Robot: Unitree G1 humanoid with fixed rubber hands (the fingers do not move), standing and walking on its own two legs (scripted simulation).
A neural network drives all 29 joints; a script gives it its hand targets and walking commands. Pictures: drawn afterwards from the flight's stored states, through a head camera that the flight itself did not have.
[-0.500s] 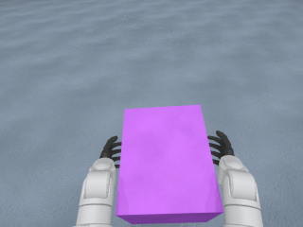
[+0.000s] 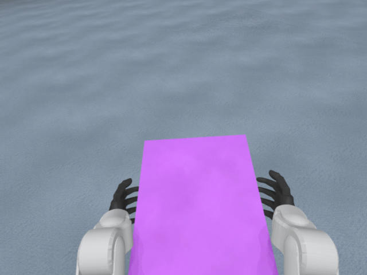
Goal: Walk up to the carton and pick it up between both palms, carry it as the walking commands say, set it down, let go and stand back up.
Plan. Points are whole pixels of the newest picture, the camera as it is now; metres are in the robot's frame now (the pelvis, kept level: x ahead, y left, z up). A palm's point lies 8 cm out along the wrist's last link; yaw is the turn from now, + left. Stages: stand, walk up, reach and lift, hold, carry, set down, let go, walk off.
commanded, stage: carry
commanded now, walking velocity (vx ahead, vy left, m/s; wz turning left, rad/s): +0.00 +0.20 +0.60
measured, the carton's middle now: (199, 217) +0.27 -0.01 +0.01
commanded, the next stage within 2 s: none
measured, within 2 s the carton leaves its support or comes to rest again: neither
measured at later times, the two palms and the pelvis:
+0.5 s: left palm out of the picture +0.15 +0.36 +0.07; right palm (159, 211) +0.25 +0.07 +0.08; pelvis -0.04 +0.14 -0.01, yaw +16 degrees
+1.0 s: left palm out of the picture +0.02 +0.52 +0.11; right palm (39, 228) +0.20 +0.27 +0.12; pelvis -0.10 +0.27 +0.00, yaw +34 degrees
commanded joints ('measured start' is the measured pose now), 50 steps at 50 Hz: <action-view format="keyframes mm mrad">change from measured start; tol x32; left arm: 1 -466 -862 -544 -205 -340 -41 -211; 50 -455 -807 -563 -169 -340 -10 -225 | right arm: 1 -424 904 649 -93 341 18 219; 50 -384 888 605 16 329 57 239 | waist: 1 -17 -138 -146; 10 7 -364 -173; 15 -32 348 -144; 30 9 56 -274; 32 6 -514 -240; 35 -3 -25 -69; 50 -29 -121 -218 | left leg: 1 -41 137 -44 116 151 -48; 12 290 45 136 -538 134 -19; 14 496 296 -255 -714 428 71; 16 427 405 -408 -668 806 216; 28 393 256 -320 -661 539 190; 30 255 199 -265 -554 582 134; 32 -185 -10 -37 -135 -110 2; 35 -174 83 -116 216 23 -18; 50 370 63 125 -623 251 -43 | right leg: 1 162 -261 151 -292 148 -21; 11 294 -308 -1 -105 508 46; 15 -358 -45 -1 512 -450 180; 17 -285 -50 106 616 -334 143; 29 50 44 83 27 -89 72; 32 471 -546 630 -412 206 -122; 50 226 -258 -85 55 461 107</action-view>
